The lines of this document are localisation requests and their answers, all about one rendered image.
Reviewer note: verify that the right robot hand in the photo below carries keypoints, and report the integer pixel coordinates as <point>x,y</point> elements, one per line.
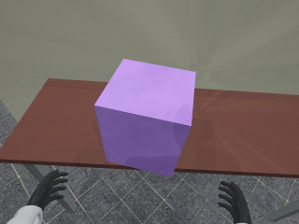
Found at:
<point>239,208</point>

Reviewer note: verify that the carton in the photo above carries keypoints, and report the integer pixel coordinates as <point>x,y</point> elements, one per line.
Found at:
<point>144,115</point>

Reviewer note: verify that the robot left forearm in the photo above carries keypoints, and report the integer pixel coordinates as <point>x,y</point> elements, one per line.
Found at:
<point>29,214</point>

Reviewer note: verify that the table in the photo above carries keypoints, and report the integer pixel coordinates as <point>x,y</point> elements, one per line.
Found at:
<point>233,133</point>

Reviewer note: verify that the left robot hand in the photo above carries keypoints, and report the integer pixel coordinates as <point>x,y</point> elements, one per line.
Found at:
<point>41,196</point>

